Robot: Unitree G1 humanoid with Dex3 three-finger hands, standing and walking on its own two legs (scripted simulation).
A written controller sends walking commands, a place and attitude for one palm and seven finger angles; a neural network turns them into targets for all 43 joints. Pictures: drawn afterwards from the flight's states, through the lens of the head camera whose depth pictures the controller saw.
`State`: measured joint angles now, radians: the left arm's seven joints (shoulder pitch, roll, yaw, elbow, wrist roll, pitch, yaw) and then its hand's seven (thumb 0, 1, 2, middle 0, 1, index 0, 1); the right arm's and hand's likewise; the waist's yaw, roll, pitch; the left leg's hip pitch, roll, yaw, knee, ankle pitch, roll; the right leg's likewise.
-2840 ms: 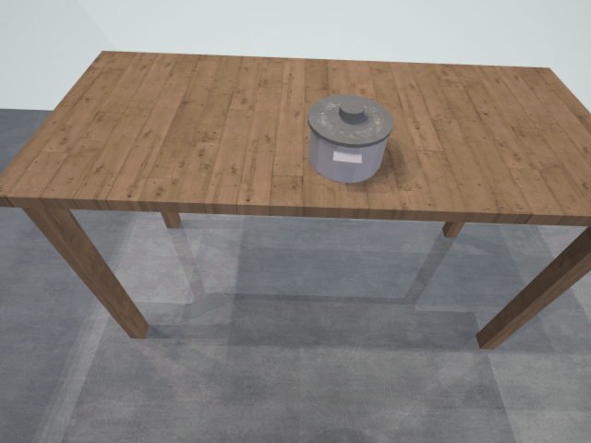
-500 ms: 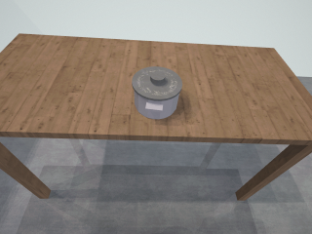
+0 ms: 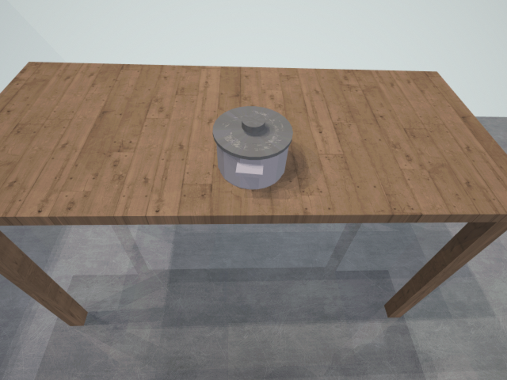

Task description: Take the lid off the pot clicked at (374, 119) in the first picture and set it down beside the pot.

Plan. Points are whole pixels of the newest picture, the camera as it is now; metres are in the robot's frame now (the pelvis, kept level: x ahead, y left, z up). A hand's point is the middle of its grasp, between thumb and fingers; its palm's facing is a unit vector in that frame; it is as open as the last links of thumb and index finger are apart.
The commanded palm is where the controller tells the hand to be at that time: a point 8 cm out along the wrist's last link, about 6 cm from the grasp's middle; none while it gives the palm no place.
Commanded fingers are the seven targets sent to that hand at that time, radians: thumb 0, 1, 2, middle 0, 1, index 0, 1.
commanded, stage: look again from close up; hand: left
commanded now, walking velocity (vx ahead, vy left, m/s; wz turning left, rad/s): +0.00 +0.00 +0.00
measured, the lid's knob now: (253, 123) +0.57 +0.04 +0.09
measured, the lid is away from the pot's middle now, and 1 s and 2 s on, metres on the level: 0.00 0.00 0.00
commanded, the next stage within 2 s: shuffle to correct the standing spot in 0.60 s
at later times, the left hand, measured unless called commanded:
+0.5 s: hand out of the picture -0.03 +0.17 -0.19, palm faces +0.03 -0.99 -0.17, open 7.4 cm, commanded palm none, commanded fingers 0.00 0.90 0.90 -0.20 -0.30 -0.20 -0.30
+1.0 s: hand out of the picture -0.06 +0.15 -0.19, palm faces +0.08 -0.98 -0.16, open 7.4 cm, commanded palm none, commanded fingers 0.00 0.90 0.90 -0.20 -0.30 -0.20 -0.30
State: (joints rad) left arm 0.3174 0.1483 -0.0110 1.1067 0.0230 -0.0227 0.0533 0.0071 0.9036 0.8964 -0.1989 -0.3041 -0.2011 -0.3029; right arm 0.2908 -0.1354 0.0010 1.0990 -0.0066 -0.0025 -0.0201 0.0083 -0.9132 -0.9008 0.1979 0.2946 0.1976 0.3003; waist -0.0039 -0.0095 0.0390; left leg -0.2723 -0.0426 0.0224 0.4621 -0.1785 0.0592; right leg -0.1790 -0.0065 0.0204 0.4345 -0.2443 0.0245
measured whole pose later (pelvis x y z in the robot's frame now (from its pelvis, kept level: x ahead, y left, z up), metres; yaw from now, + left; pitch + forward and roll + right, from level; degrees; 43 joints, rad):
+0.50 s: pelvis -0.01 +0.00 -0.01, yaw +0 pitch -2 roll -1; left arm 0.37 0.17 -0.01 1.04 0.03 -0.02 0.05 0.01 0.90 0.90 -0.20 -0.30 -0.20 -0.30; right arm 0.25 -0.15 -0.01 1.04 0.00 -0.01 -0.02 0.01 -0.93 -0.90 0.20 0.29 0.20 0.30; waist 0.01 -0.04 -0.01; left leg -0.29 -0.04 0.03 0.52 -0.19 0.07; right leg -0.20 -0.01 0.03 0.50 -0.26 0.02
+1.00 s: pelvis -0.01 -0.01 +0.00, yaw +2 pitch -1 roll -1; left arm 0.41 0.17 0.01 1.07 0.03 -0.01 0.03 0.01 0.91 0.90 -0.20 -0.30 -0.20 -0.30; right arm 0.32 -0.11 -0.03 1.10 -0.01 0.01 -0.02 0.01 -0.91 -0.90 0.20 0.29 0.20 0.30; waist 0.01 -0.04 0.00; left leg -0.31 -0.04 -0.02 0.52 -0.20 0.06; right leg -0.21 -0.01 -0.02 0.50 -0.28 0.00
